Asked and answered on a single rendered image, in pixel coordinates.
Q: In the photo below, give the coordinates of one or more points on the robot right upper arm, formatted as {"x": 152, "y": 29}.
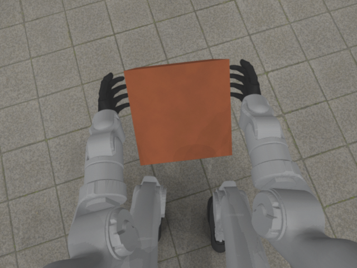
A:
{"x": 293, "y": 223}

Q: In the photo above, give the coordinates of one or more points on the left robot forearm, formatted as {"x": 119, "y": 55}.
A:
{"x": 104, "y": 186}

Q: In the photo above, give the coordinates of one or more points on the robot left upper arm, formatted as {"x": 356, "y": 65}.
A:
{"x": 100, "y": 239}

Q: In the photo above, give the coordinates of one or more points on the robot right hand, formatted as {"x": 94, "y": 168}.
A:
{"x": 249, "y": 80}

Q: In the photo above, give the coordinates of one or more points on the robot right shin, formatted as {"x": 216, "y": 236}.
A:
{"x": 218, "y": 228}

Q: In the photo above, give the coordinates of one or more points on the robot left hand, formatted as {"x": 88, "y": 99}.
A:
{"x": 106, "y": 94}

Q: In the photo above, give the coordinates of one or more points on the right robot forearm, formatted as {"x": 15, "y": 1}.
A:
{"x": 272, "y": 166}

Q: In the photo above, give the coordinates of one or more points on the right robot foot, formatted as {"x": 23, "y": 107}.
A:
{"x": 218, "y": 246}

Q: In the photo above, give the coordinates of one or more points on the carton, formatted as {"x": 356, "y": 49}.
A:
{"x": 181, "y": 111}

